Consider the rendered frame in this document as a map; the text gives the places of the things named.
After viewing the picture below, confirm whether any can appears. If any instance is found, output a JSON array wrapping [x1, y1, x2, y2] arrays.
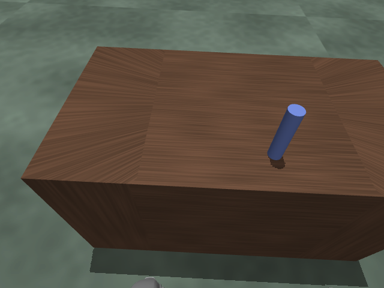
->
[[267, 104, 306, 160]]

